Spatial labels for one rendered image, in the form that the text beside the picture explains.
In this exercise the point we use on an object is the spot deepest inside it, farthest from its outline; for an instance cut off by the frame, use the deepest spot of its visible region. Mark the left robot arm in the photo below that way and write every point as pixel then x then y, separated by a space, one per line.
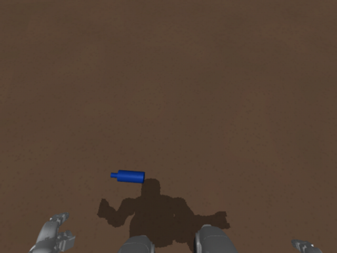
pixel 44 246

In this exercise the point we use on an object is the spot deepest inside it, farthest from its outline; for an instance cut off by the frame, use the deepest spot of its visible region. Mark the right robot hand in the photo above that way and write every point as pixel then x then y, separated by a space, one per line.
pixel 305 246

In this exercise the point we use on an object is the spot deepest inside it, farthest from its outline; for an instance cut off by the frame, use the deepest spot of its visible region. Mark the left robot hand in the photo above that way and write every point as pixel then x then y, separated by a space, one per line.
pixel 64 240

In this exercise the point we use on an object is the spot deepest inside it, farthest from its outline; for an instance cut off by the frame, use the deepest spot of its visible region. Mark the bottle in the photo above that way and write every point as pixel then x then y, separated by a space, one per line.
pixel 129 176

